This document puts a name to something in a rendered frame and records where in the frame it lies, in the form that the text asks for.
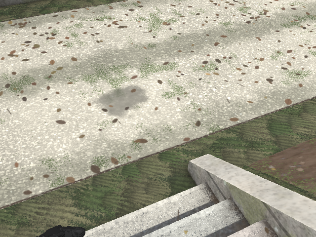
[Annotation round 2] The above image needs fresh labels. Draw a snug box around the left robot hand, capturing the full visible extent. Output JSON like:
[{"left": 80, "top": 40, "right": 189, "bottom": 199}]
[{"left": 37, "top": 225, "right": 86, "bottom": 237}]

